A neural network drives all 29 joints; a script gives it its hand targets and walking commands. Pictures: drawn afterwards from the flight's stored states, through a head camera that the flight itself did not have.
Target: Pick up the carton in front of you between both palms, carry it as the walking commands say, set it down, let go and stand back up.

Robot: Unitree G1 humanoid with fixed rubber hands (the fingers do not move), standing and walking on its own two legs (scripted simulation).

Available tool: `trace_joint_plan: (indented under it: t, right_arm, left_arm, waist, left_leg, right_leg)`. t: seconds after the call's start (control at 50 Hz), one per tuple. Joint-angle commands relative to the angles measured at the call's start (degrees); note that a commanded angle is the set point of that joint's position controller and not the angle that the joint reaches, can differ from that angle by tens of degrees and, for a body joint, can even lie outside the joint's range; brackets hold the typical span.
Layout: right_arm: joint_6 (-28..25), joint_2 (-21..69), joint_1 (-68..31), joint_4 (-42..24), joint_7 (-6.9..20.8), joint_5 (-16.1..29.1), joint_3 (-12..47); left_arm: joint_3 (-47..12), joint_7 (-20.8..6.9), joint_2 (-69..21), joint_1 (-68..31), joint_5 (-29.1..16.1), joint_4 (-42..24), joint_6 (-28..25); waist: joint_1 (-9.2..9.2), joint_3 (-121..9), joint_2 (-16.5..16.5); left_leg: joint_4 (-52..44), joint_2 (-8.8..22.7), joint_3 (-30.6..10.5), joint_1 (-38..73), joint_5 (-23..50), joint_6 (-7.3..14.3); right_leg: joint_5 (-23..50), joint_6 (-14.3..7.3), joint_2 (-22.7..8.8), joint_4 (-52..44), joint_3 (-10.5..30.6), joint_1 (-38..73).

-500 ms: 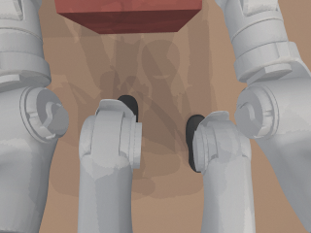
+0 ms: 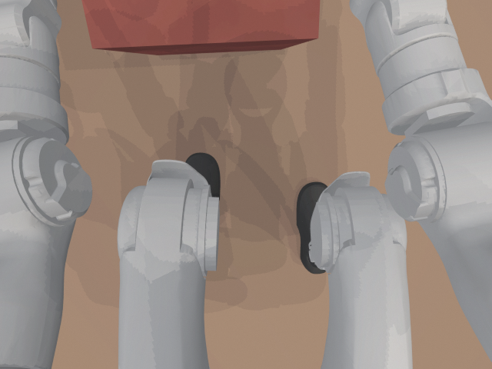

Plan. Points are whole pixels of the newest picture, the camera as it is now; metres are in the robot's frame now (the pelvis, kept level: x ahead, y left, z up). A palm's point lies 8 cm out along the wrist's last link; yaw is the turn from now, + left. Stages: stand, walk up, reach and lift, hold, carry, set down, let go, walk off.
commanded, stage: set down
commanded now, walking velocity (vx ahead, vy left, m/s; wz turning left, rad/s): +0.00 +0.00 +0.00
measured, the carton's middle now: out of the picture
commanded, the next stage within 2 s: let go in 1.16 s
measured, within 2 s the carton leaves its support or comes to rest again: neither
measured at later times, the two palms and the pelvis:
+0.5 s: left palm out of the picture +0.53 +0.34 -0.06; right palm out of the picture +0.59 -0.03 -0.05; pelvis -0.01 +0.00 +0.06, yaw +1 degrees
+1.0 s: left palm out of the picture +0.53 +0.35 +0.09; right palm out of the picture +0.60 -0.04 +0.09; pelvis +0.01 +0.01 +0.19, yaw +2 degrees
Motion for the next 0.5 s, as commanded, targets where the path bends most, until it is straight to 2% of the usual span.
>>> trace_joint_plan:
  t: [0.0,0.08,0.14,0.28,0.38,0.48]
  right_arm:
    - [-1.9,-7.4,-18.3,-6.4,-0.7,4.4,3.5]
    - [-0.6,-6.4,-17.1,-7.6,-0.1,5.8,4.6]
    - [0.5,-6.6,-17.2,-9.8,-0.2,5.6,3.9]
    - [4.3,-8.3,-20.2,-20.0,-3.1,4.9,1.5]
    - [7.1,-7.9,-15.8,-15.0,-2.9,0.9,-3.9]
    - [6.5,-5.8,-11.8,-11.2,-1.0,-3.6,-8.8]
  left_arm:
    - [-3.9,2.1,13.3,-19.1,-6.6,-5.4,-3.6]
    - [-8.5,0.6,13.6,-17.8,-11.7,-2.8,-2.8]
    - [-9.5,-0.1,14.5,-17.9,-12.6,-2.8,-1.6]
    - [-8.8,1.7,17.0,-21.8,-10.9,-13.5,3.1]
    - [-8.5,1.9,13.1,-19.9,-8.4,-12.9,6.1]
    - [-7.5,0.7,8.1,-15.9,-5.7,-12.4,6.3]
  waist:
    - [6.3,-66.9,-0.4]
    - [5.37,-70.6,-1.6]
    - [4.86,-73.1,-0.8]
    - [4.55,-93.0,3.8]
    - [1.88,-84.6,6.2]
    - [-0.27,-79.0,7.3]
  left_leg:
    - [-6.0,-1.8,0.9,44.2,34.2,0.2]
    - [-6.7,-1.1,1.4,43.2,31.9,0.1]
    - [-7.6,-1.1,2.0,45.8,29.3,0.4]
    - [-12.1,-2.4,5.0,63.3,30.4,0.1]
    - [-17.7,-3.2,5.4,60.2,24.5,-0.5]
    - [-22.4,-3.5,4.6,57.1,24.1,-1.4]
  right_leg:
    - [24.1,-0.5,-2.9,-8.5,-4.5,18.7]
    - [22.9,-1.2,-3.3,-8.5,-5.1,21.7]
    - [19.7,-1.3,-3.0,-9.5,-6.0,21.7]
    - [16.1,-1.4,-1.0,-15.0,-8.7,26.4]
    - [11.2,-2.1,-0.9,-20.8,-8.9,20.7]
    - [11.2,-2.2,-1.1,-25.6,-8.9,15.8]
